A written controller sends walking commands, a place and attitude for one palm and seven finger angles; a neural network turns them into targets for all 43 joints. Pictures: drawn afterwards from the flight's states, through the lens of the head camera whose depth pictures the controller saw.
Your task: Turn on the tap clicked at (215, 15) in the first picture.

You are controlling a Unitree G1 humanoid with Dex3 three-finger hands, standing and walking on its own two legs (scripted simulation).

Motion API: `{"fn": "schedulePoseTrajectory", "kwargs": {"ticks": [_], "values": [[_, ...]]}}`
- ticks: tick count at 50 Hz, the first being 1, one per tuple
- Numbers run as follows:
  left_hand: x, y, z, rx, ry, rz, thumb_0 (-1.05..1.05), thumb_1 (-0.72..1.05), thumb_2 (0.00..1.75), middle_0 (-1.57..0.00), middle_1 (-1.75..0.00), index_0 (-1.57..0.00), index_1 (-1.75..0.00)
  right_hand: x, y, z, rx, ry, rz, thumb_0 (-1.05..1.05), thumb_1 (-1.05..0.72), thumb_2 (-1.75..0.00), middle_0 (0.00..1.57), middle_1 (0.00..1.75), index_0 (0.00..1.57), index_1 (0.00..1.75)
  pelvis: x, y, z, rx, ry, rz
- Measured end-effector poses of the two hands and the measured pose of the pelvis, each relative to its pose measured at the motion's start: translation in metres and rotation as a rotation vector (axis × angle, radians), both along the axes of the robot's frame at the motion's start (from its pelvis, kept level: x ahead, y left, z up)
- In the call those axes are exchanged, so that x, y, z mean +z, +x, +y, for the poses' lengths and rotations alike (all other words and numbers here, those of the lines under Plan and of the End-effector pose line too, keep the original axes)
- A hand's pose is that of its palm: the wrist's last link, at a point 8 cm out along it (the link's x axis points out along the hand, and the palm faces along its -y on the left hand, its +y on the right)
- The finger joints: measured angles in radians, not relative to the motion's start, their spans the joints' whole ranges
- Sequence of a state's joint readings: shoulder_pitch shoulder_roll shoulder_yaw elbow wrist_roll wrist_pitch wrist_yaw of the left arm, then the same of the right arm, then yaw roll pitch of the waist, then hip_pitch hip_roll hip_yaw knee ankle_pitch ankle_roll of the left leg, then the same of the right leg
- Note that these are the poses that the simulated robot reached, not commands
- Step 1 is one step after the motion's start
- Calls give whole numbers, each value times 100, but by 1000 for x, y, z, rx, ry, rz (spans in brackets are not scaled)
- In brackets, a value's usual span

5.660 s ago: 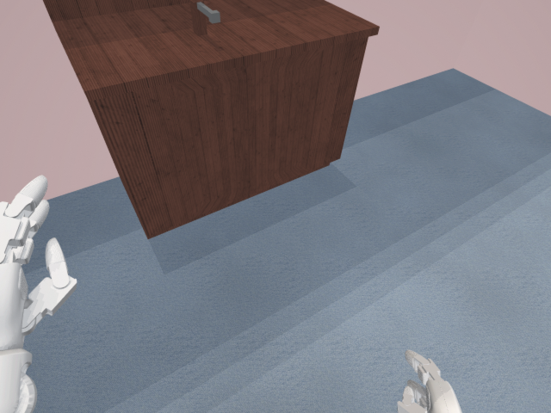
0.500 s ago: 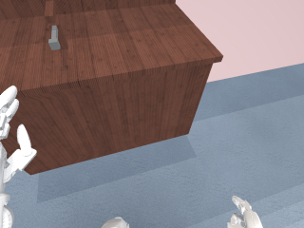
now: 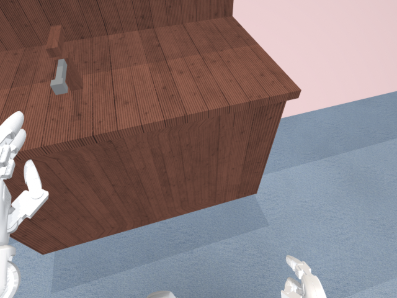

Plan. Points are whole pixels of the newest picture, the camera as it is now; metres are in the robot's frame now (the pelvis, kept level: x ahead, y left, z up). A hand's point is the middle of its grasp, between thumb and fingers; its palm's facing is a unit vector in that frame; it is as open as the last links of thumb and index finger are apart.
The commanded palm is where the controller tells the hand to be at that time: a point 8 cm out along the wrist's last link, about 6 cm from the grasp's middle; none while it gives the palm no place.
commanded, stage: take the last steps up to it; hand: left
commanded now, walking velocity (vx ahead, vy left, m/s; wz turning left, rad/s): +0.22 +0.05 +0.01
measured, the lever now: (59, 86) +0.55 +0.39 +0.12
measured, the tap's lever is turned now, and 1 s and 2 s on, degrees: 0 0 0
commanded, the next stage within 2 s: come to a stop and stand still in 0.44 s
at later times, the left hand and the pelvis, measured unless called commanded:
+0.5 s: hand (67, 145) +0.30 +0.23 +0.19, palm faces +0.37 -0.81 -0.45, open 7.5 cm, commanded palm +0.25 +0.28 +0.19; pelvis +0.08 +0.00 +0.01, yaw -1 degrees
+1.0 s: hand (61, 136) +0.32 +0.25 +0.19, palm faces +0.38 -0.84 -0.40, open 7.5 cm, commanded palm +0.26 +0.29 +0.19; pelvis +0.09 +0.01 +0.02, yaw -2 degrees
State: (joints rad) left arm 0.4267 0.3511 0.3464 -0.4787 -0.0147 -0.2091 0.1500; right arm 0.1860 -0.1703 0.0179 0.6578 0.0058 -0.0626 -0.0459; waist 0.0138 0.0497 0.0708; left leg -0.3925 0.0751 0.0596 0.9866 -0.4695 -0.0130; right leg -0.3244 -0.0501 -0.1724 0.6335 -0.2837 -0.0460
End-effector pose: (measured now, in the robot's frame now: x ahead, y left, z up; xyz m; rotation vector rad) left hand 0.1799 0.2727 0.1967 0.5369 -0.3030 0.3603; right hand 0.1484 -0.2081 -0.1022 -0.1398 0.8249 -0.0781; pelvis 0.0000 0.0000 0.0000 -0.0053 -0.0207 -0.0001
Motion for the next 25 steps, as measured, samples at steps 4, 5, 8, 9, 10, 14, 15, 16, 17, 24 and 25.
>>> {"fn": "schedulePoseTrajectory", "kwargs": {"ticks": [4,5,8,9,10,14,15,16,17,24,25], "values": [[1,14,-2,-1,-29,6,2,88,90,-21,-31,-21,-30,11,10,-22,-21,-62,35,1,-91,-90,20,30,20,30,9,14,-1,8,14,6],[2,17,-2,-6,-27,4,2,88,90,-21,-31,-21,-30,16,13,-27,-28,-79,33,1,-91,-90,20,30,20,30,10,18,-1,10,17,8],[5,25,2,-24,-17,-13,2,88,90,-21,-31,-21,-30,29,26,-37,-42,-134,12,1,-91,-90,20,30,20,30,11,31,3,12,18,9],[6,28,5,-29,-15,-22,2,88,90,-21,-31,-21,-30,33,30,-38,-47,-152,0,1,-91,-90,20,30,20,30,10,35,5,11,14,6],[5,31,8,-34,-14,-35,2,88,90,-21,-31,-21,-30,35,36,-40,-53,-169,-14,1,-91,-90,20,30,20,30,8,40,8,9,7,2],[2,49,23,-34,-15,-84,2,88,90,-21,-31,-21,-30,41,57,-34,-86,-187,-66,1,-91,-90,20,30,20,30,2,56,16,-12,17,-11],[2,55,25,-28,-18,-85,2,88,90,-21,-31,-21,-30,42,62,-30,-86,-178,-77,1,-91,-90,20,30,20,30,3,58,16,-10,12,-9],[3,61,27,-23,-23,-83,2,88,90,-21,-31,-21,-30,43,67,-24,-83,-162,-87,1,-91,-90,20,30,20,30,5,61,16,-7,6,-6],[3,66,27,-21,-30,-79,2,88,90,-21,-30,-21,-30,44,71,-19,-77,-142,-94,1,-91,-90,20,30,20,30,7,63,16,-6,0,-3],[10,81,1,-53,-3,-18,2,89,90,-21,-30,-21,-30,35,89,6,-36,-9,-111,1,-91,-90,20,30,20,30,10,80,3,-19,-10,9],[10,82,-3,-52,14,-11,2,89,90,-21,-30,-21,-30,30,92,6,-32,4,-107,1,-91,-90,20,30,20,30,8,83,0,-19,-4,7]]}}
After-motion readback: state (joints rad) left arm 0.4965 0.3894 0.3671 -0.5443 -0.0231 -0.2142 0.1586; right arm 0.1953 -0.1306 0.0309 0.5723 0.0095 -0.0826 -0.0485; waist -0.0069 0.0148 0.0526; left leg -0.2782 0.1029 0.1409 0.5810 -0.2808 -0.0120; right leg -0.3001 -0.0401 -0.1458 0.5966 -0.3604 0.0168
